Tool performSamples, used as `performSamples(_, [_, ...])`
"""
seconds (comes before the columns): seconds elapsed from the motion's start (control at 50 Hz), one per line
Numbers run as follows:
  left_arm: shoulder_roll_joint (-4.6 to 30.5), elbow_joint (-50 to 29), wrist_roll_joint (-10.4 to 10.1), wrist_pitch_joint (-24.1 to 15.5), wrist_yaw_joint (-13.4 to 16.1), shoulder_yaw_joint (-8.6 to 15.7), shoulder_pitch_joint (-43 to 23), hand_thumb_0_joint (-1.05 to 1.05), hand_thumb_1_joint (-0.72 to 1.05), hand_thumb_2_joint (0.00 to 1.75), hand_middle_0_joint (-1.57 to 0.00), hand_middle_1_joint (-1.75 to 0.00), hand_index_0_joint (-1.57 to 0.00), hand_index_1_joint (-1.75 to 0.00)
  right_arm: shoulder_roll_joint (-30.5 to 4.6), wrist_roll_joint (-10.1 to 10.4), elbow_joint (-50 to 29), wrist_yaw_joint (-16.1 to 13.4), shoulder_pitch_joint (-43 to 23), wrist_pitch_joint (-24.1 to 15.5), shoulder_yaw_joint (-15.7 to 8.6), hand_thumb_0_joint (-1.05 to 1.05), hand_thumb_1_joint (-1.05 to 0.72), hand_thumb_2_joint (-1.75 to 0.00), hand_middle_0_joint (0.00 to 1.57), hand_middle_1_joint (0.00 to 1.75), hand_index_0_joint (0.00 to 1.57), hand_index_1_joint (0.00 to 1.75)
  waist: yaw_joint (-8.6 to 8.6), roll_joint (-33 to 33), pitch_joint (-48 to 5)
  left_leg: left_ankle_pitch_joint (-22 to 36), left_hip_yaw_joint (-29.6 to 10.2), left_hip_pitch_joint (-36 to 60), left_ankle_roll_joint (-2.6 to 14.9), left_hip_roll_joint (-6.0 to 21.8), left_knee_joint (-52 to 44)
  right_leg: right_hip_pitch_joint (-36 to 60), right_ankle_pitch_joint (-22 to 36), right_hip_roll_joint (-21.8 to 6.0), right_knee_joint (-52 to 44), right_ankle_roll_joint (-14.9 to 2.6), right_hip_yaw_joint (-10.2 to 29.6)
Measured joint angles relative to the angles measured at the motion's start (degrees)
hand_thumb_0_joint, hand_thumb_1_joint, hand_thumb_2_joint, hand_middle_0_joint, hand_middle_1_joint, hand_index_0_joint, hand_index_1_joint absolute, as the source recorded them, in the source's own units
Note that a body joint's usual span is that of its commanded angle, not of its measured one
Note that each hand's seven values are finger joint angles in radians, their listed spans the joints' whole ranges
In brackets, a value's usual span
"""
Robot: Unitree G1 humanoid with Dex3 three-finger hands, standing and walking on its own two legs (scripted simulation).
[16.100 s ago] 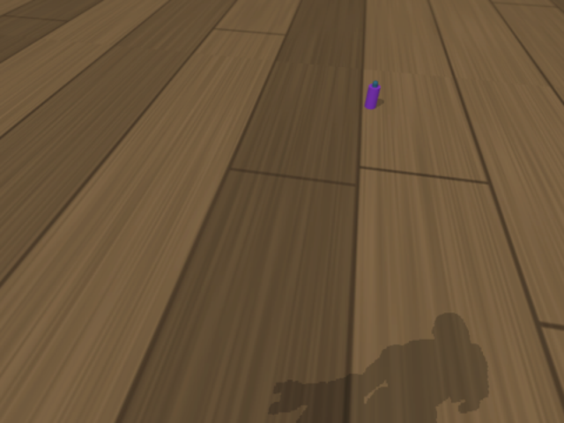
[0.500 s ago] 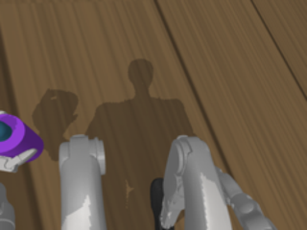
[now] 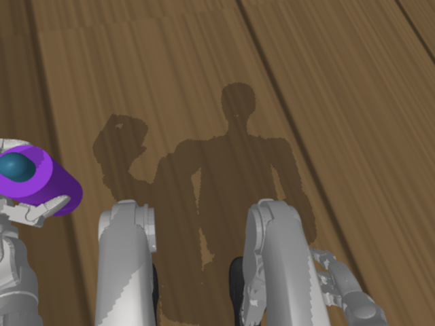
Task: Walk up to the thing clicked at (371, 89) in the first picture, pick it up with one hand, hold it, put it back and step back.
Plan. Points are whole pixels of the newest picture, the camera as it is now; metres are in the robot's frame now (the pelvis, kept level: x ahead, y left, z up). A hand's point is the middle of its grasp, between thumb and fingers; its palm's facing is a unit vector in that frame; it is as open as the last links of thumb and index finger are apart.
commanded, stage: settle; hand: left
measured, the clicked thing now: (39, 181) +0.35 +0.29 -0.05
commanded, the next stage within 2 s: lift in 0.70 s
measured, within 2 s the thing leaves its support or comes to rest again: neither
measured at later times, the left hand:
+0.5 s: hand (23, 164) +0.36 +0.30 -0.01, palm faces +0.39 -0.92 -0.05, open 11.1 cm
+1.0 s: hand (23, 156) +0.37 +0.29 +0.01, palm faces +0.36 -0.93 -0.06, open 11.1 cm
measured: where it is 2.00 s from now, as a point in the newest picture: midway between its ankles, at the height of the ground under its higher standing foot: (196, 318)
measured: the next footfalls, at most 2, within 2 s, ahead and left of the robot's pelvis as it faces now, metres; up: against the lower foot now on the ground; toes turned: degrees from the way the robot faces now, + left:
none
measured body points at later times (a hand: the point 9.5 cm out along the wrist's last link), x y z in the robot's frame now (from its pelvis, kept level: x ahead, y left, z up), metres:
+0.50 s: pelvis +0.00 +0.00 +0.03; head +0.19 +0.04 +0.43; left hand +0.34 +0.35 +0.00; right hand +0.18 -0.26 -0.10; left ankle +0.09 +0.14 -0.31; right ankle +0.09 -0.11 -0.31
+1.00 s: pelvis +0.00 +0.00 +0.04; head +0.19 +0.04 +0.45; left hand +0.35 +0.34 +0.02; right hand +0.17 -0.26 -0.09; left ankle +0.09 +0.14 -0.31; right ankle +0.09 -0.11 -0.31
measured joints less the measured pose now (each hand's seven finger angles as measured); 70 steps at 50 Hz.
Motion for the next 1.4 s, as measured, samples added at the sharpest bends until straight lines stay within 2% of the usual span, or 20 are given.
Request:
performSamples(0.12, [-1.8,-0.9,0.7,0.9,0.6,0.5,0.4,-0.02,-0.6,0.95,-0.75,-1.11,-0.75,-1.12,0.2,0.4,0.2,-0.5,0.8,-0.2,-0.8,0.01,-0.9,-0.89,0.2,0.3,0.2,0.3,0.01,-0.3,-0.3,0.4,0.6,0.8,-0.24,0.1,-1.6,0.3,0.4,0.0,-1.1,-0.29,0.4])
performSamples(0.24, [-1.6,-1.0,2.1,1.3,1.3,0.2,0.3,-0.02,-0.6,0.95,-0.75,-1.11,-0.75,-1.12,0.5,0.1,0.7,-1.1,0.9,-0.6,-1.2,0.01,-0.9,-0.9,0.2,0.3,0.2,0.3,-0.08,-0.5,-0.7,0.8,1.1,1.9,-0.51,0.0,-3.1,1.0,0.5,-0.3,-2.0,-0.62,0.7])
performSamples(0.52, [-1.4,2.8,2.6,2.0,1.3,0.2,-3.7,-0.02,-0.6,0.96,-0.74,-1.12,-0.74,-1.12,0.6,0.3,0.9,-1.5,1.8,-1.1,-1.6,0.01,-0.9,-0.9,0.2,0.3,0.2,0.3,-0.25,0.5,-2.4,0.4,1.9,3.8,-0.08,0.1,-5.5,2.8,0.1,-0.2,-4.2,-0.27,1.4])
performSamples(0.7, [-1.6,3.2,3.6,2.0,2.0,0.5,-4.1,-0.02,-0.6,0.96,-0.74,-1.12,-0.74,-1.13,1.0,0.2,0.8,-1.5,2.5,-0.7,-1.5,0.01,-0.9,-0.9,0.2,0.3,0.2,0.3,-0.68,0.2,-2.2,0.5,2.2,4.7,-0.11,0.1,-6.6,3.5,0.2,-0.2,-5.3,-0.34,1.5])
performSamples(0.92, [-1.4,2.6,3.4,2.2,1.5,0.0,-4.1,-0.02,-0.6,0.96,-0.74,-1.12,-0.74,-1.12,1.1,0.3,1.1,-1.8,2.9,-0.7,-1.6,0.01,-0.91,-0.9,0.2,0.3,0.2,0.3,-0.84,0.6,-2.4,0.7,2.3,5.4,-0.26,0.0,-7.9,4.2,0.1,-0.4,-6.3,-0.46,1.6])
performSamples(1.14, [-2.8,-3.3,2.4,5.2,1.7,-1.7,-1.4,-0.02,-0.61,0.96,-0.75,-1.11,-0.75,-1.12,1.0,1.7,-0.2,-2.5,3.6,-0.7,-2.2,0.01,-0.93,-0.89,0.2,0.3,0.2,0.3,-0.32,1.3,-3.5,0.7,2.8,8.7,0.05,0.2,-11.5,7.5,0.4,-0.3,-10.1,-0.19,1.8])
performSamples(1.4, [-4.8,-15.8,1.7,11.2,5.2,-6.6,5.3,-0.02,-0.61,0.97,-0.75,-1.11,-0.75,-1.12,1.7,3.9,-2.6,-3.7,4.3,-1.1,-2.7,0.01,-0.92,-0.89,0.2,0.3,0.2,0.3,0.69,2.0,-5.1,1.5,3.6,16.7,0.36,0.0,-20.7,15.7,1.1,-0.5,-19.5,0.09,1.9])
